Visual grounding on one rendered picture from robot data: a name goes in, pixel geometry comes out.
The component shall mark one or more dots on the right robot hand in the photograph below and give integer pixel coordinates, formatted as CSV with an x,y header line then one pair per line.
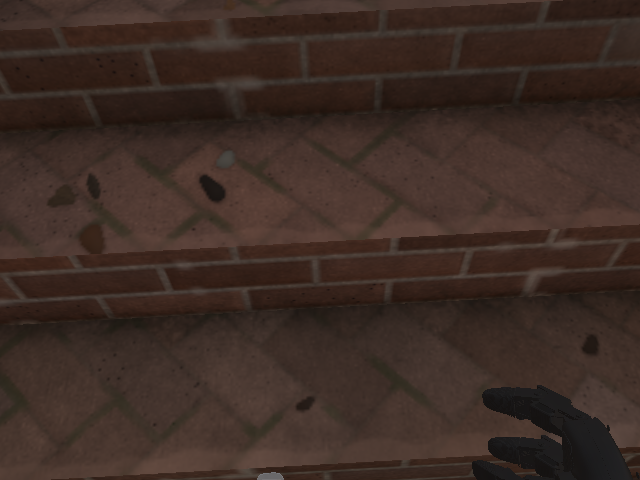
x,y
588,451

